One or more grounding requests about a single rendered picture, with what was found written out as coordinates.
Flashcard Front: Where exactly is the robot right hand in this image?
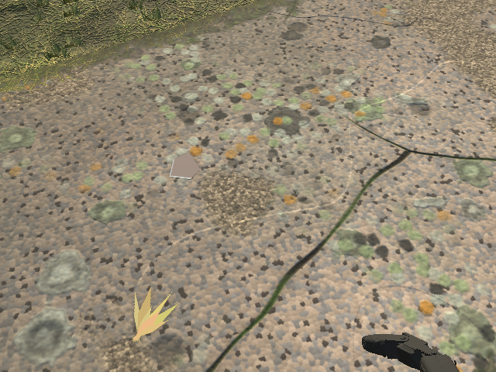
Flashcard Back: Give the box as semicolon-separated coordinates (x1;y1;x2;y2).
362;332;459;372

